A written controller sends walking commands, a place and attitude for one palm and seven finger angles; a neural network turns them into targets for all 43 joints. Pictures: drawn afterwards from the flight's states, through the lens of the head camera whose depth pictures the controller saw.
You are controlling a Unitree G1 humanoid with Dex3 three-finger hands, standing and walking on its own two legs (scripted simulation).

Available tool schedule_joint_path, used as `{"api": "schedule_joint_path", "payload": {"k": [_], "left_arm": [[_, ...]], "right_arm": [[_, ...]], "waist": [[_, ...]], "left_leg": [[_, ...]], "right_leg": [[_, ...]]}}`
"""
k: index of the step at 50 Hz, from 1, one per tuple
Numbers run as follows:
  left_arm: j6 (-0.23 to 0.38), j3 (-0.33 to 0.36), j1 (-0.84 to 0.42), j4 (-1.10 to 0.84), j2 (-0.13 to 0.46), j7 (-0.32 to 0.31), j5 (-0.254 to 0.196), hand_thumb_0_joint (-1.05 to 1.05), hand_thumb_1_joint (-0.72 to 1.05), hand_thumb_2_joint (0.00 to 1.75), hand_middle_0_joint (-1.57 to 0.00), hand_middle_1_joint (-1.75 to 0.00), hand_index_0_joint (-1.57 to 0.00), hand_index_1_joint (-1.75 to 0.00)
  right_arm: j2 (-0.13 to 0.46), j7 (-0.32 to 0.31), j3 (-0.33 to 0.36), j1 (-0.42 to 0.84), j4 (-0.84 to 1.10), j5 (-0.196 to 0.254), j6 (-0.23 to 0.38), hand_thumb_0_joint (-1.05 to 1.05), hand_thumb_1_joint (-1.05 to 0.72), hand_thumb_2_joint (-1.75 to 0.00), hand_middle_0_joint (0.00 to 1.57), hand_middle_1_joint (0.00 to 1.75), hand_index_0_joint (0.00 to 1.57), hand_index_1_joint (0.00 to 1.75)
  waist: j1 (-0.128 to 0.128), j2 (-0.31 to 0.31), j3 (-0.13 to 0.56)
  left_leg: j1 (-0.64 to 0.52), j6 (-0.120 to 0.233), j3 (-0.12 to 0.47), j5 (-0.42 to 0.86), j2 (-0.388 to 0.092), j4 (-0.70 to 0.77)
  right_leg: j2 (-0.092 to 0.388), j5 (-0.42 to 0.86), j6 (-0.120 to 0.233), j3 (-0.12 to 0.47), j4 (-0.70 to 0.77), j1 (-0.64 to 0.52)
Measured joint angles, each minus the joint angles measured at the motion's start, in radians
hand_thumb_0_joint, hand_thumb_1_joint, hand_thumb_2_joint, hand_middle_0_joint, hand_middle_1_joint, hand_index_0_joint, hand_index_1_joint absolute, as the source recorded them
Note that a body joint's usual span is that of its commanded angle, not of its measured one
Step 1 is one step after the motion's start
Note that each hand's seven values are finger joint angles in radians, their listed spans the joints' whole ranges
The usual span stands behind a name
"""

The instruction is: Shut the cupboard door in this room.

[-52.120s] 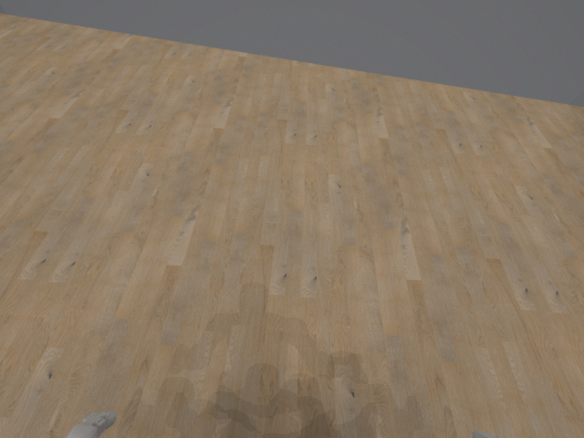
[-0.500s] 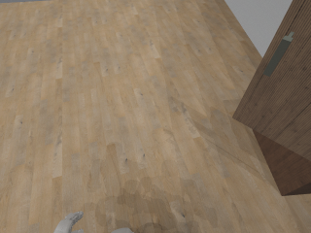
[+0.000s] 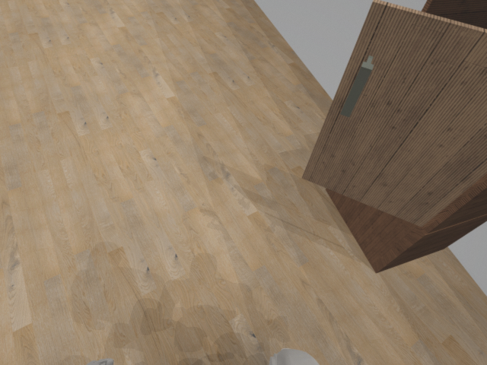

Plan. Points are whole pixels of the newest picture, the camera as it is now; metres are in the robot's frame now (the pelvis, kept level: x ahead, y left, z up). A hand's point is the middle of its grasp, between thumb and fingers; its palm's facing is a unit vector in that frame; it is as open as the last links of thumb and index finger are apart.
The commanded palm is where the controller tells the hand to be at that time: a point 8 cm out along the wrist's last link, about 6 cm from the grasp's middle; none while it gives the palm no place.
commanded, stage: turn to face it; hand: left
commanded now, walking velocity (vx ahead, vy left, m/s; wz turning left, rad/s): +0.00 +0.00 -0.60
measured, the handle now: (357, 86) +0.72 -0.22 +0.06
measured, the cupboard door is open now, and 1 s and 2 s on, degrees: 46 46 46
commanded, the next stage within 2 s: take the last steps up to it in 0.62 s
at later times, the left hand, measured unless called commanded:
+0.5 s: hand out of the picture +0.13 +0.14 -0.16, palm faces -0.22 -0.95 -0.23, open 7.4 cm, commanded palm none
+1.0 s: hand (181, 351) +0.16 +0.12 -0.17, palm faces -0.42 -0.88 -0.21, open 7.4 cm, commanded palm none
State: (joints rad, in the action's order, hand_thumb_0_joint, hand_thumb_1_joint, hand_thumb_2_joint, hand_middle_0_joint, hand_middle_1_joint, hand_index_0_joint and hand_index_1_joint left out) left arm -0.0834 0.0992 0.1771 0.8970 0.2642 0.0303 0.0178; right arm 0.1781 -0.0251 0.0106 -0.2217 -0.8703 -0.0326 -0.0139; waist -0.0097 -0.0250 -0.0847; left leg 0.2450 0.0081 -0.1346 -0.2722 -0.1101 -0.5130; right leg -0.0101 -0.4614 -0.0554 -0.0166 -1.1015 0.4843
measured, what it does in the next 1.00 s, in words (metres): steps on the spot, turning right: right foot, then left foot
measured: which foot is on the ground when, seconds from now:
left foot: down 0.00-0.20, up 0.22-0.58, down 0.60-1.00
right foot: up 0.00-0.18, down 0.20-0.60, up 0.62-1.00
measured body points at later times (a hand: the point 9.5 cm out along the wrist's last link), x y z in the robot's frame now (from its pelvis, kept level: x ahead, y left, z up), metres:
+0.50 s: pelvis +0.00 -0.03 +0.00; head +0.03 -0.04 +0.44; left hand +0.14 +0.19 -0.15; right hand +0.00 -0.30 -0.15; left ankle +0.04 +0.10 -0.70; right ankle -0.02 -0.14 -0.74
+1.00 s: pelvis +0.01 -0.04 -0.01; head +0.03 -0.05 +0.44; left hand +0.18 +0.16 -0.15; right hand -0.10 -0.26 -0.16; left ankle +0.05 +0.09 -0.74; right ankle -0.06 -0.13 -0.74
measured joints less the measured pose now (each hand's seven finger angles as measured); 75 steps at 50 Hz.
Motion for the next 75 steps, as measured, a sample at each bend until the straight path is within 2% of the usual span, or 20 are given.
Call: {"api": "schedule_joint_path", "payload": {"k": [7,10,11,14,18,24,29,33,38,44,49,51,53,55,58,62,65,69,72,75], "left_arm": [[0.001,-0.006,-0.025,-0.006,-0.009,0.006,0.000,0.01,0.91,0.90,-0.19,-0.30,-0.19,-0.30],[0.018,-0.017,-0.027,-0.015,-0.014,0.007,0.001,0.00,0.91,0.90,-0.19,-0.30,-0.19,-0.30],[0.031,-0.020,-0.028,-0.015,-0.018,0.003,0.005,0.00,0.91,0.90,-0.19,-0.30,-0.19,-0.30],[0.052,-0.038,-0.027,-0.010,-0.048,-0.014,0.002,0.00,0.90,0.90,-0.19,-0.30,-0.19,-0.30],[0.048,-0.043,-0.003,-0.002,-0.062,-0.032,0.002,0.00,0.90,0.90,-0.20,-0.30,-0.20,-0.30],[0.046,-0.047,0.019,0.019,-0.068,-0.032,0.008,0.00,0.90,0.90,-0.20,-0.30,-0.20,-0.30],[0.039,-0.039,0.034,0.037,-0.065,-0.034,0.004,0.00,0.90,0.90,-0.20,-0.30,-0.20,-0.30],[0.016,-0.028,0.037,0.058,-0.048,-0.034,-0.004,0.00,0.90,0.90,-0.20,-0.30,-0.20,-0.30],[0.008,-0.019,0.026,0.068,-0.043,-0.020,0.001,0.00,0.90,0.90,-0.20,-0.30,-0.20,-0.30],[0.010,-0.019,0.029,0.083,-0.044,-0.003,0.007,0.00,0.91,0.90,-0.19,-0.30,-0.19,-0.30],[0.022,-0.024,0.022,0.091,-0.051,0.016,0.011,0.01,0.91,0.90,-0.19,-0.30,-0.19,-0.30],[0.045,-0.024,0.023,0.085,-0.048,0.015,0.013,0.00,0.90,0.90,-0.19,-0.30,-0.19,-0.30],[0.064,-0.029,0.022,0.090,-0.066,0.001,0.011,0.00,0.90,0.90,-0.19,-0.30,-0.19,-0.30],[0.080,-0.032,0.042,0.092,-0.079,-0.012,0.009,0.00,0.90,0.90,-0.19,-0.30,-0.19,-0.30],[0.096,-0.040,0.080,0.114,-0.090,-0.027,0.006,0.00,0.90,0.90,-0.20,-0.30,-0.20,-0.30],[0.109,-0.054,0.113,0.161,-0.107,-0.031,0.005,0.00,0.90,0.90,-0.20,-0.30,-0.20,-0.30],[0.115,-0.061,0.131,0.191,-0.117,-0.033,0.005,0.00,0.90,0.90,-0.20,-0.30,-0.20,-0.30],[0.115,-0.062,0.163,0.226,-0.123,-0.034,0.000,0.00,0.90,0.90,-0.20,-0.30,-0.20,-0.30],[0.096,-0.059,0.163,0.237,-0.114,-0.032,-0.008,0.00,0.90,0.90,-0.20,-0.30,-0.20,-0.30],[0.080,-0.053,0.138,0.227,-0.105,-0.026,0.002,0.01,0.90,0.90,-0.20,-0.30,-0.20,-0.30]], "right_arm": [[0.023,0.009,0.023,-0.015,-0.022,0.001,-0.005,0.01,-0.90,-0.90,0.21,0.30,0.20,0.30],[0.045,0.016,0.036,-0.032,-0.031,0.007,-0.013,0.01,-0.90,-0.90,0.21,0.30,0.20,0.30],[0.055,0.018,0.041,-0.035,-0.036,0.011,-0.019,0.01,-0.90,-0.90,0.21,0.30,0.20,0.30],[0.088,0.012,0.054,-0.016,-0.056,0.017,-0.054,0.01,-0.90,-0.90,0.21,0.30,0.20,0.30],[0.088,0.016,0.055,0.004,-0.060,0.015,-0.057,0.01,-0.91,-0.90,0.20,0.30,0.20,0.30],[0.065,0.019,0.049,0.011,-0.051,0.016,-0.043,0.01,-0.91,-0.90,0.20,0.30,0.20,0.30],[0.041,0.011,0.034,0.004,-0.057,0.021,-0.021,0.01,-0.91,-0.90,0.20,0.30,0.20,0.30],[0.006,0.004,0.013,-0.005,-0.063,0.006,-0.006,0.01,-0.91,-0.90,0.20,0.30,0.20,0.30],[-0.016,-0.006,-0.002,-0.025,-0.074,-0.003,-0.003,0.01,-0.91,-0.90,0.20,0.30,0.20,0.30],[-0.011,0.000,0.013,-0.050,-0.099,-0.009,0.006,0.01,-0.91,-0.90,0.21,0.30,0.20,0.30],[0.022,0.007,0.035,-0.091,-0.130,-0.009,0.009,0.01,-0.91,-0.90,0.21,0.30,0.20,0.30],[0.034,0.010,0.043,-0.118,-0.149,-0.001,0.005,0.01,-0.91,-0.90,0.21,0.30,0.20,0.30],[0.053,0.012,0.048,-0.124,-0.178,0.002,-0.016,0.01,-0.91,-0.90,0.21,0.30,0.20,0.30],[0.060,0.017,0.053,-0.122,-0.196,0.001,-0.027,0.01,-0.91,-0.90,0.21,0.30,0.20,0.30],[0.059,0.027,0.055,-0.097,-0.186,-0.003,-0.020,0.01,-0.91,-0.90,0.20,0.30,0.20,0.30],[0.045,0.036,0.053,-0.050,-0.150,-0.002,-0.002,0.01,-0.91,-0.90,0.20,0.30,0.19,0.30],[0.025,0.039,0.046,-0.013,-0.136,0.001,0.009,0.01,-0.91,-0.90,0.20,0.30,0.19,0.30],[-0.002,0.036,0.031,0.022,-0.126,0.001,0.036,0.01,-0.91,-0.90,0.20,0.30,0.19,0.30],[-0.027,0.024,0.021,0.039,-0.119,-0.010,0.064,0.00,-0.91,-0.90,0.20,0.30,0.20,0.30],[-0.041,0.012,0.016,0.018,-0.115,-0.006,0.065,0.00,-0.91,-0.90,0.20,0.30,0.20,0.30]], "waist": [[0.017,0.040,-0.008],[0.025,0.053,0.002],[0.023,0.060,0.007],[0.028,0.095,0.004],[0.026,0.074,0.014],[0.023,0.039,0.029],[0.009,0.012,0.042],[0.007,-0.024,0.039],[0.010,-0.001,0.029],[0.025,0.027,0.037],[0.053,0.057,0.052],[0.052,0.051,0.065],[0.048,0.074,0.067],[0.039,0.070,0.075],[0.036,0.047,0.073],[0.047,0.035,0.052],[0.037,0.027,0.032],[0.020,0.007,0.015],[0.016,-0.027,0.001],[0.017,-0.025,0.006]], "left_leg": [[-0.019,-0.023,-0.087,-0.026,-0.051,-0.028],[0.002,-0.045,-0.120,-0.073,-0.073,-0.112],[0.025,-0.052,-0.111,-0.105,-0.078,-0.168],[0.136,-0.063,0.024,-0.247,-0.027,-0.436],[0.230,-0.075,0.079,-0.162,0.019,-0.588],[0.210,-0.080,0.105,-0.120,0.039,-0.429],[0.071,-0.065,0.098,-0.033,0.063,-0.108],[0.040,0.004,0.060,-0.023,0.066,-0.073],[0.003,0.013,0.041,0.016,0.044,0.011],[-0.017,-0.001,-0.002,0.029,0.018,0.054],[-0.020,-0.032,-0.029,-0.005,-0.016,0.018],[0.005,-0.039,-0.029,-0.074,-0.022,-0.066],[0.069,-0.029,0.034,-0.199,-0.017,-0.246],[0.141,-0.024,0.063,-0.206,0.007,-0.412],[0.229,-0.032,0.059,-0.133,0.018,-0.512],[0.288,-0.041,0.052,-0.035,0.008,-0.438],[0.281,-0.035,0.045,-0.008,0.008,-0.315],[0.190,-0.011,0.022,0.048,0.040,-0.116],[0.164,0.039,-0.008,0.040,0.058,-0.153],[0.100,0.043,-0.025,0.001,0.059,-0.107]], "right_leg": [[0.035,0.028,0.009,-0.046,0.280,-0.105],[0.032,0.165,0.034,-0.063,0.490,-0.198],[0.027,0.165,0.049,-0.058,0.515,-0.208],[0.008,0.140,0.080,-0.043,0.480,-0.189],[0.002,0.190,0.083,-0.003,0.559,-0.213],[-0.013,0.223,0.081,0.032,0.611,-0.226],[-0.028,0.197,0.059,0.061,0.560,-0.202],[-0.029,0.025,0.051,0.070,0.362,-0.134],[-0.012,0.005,0.034,0.029,0.150,-0.078],[0.017,0.016,0.034,-0.011,0.247,-0.123],[0.014,0.072,0.052,-0.049,0.485,-0.219],[0.011,0.127,0.077,-0.043,0.610,-0.274],[-0.009,0.138,0.094,-0.057,0.592,-0.284],[-0.014,0.137,0.107,-0.060,0.621,-0.318],[-0.019,0.152,0.113,-0.053,0.692,-0.375],[-0.038,0.152,0.114,-0.061,0.756,-0.436],[-0.053,0.125,0.114,-0.066,0.768,-0.473],[-0.052,0.031,0.103,-0.063,0.688,-0.500],[-0.026,-0.050,0.109,-0.030,0.304,-0.360],[-0.009,0.002,0.108,-0.015,-0.014,-0.179]]}}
